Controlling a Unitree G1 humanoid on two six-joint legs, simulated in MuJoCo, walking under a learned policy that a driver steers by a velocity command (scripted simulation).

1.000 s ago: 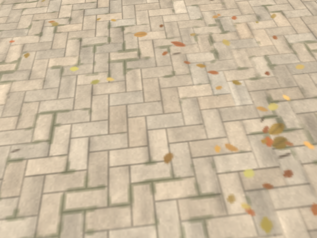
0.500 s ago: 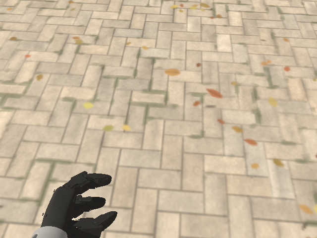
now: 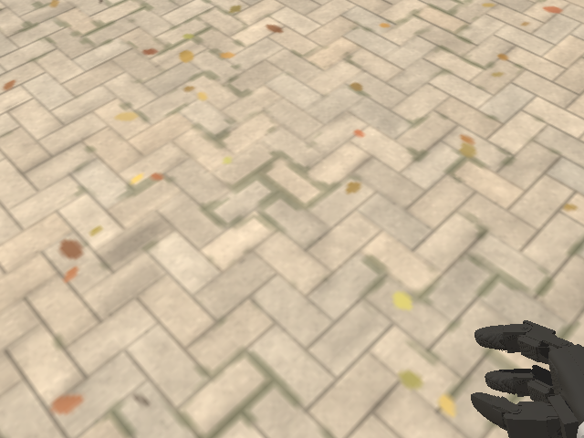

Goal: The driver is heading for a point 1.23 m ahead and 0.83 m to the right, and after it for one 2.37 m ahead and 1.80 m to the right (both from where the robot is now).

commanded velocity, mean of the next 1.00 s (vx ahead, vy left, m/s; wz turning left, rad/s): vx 1.00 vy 0.00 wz -0.69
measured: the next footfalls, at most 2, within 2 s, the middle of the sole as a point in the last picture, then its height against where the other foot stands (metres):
left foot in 0.02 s outside the picture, level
right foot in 0.46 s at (399, 368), level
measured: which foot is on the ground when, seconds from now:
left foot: up 0.00-0.00, down 0.02-0.46, up 0.48-0.86, down 0.88-1.00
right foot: down 0.00-0.02, up 0.04-0.44, down 0.46-0.90, up 0.92-1.00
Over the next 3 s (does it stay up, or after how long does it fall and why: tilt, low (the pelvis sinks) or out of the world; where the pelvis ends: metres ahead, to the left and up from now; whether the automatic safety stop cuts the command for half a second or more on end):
stays up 2.00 -1.70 0.01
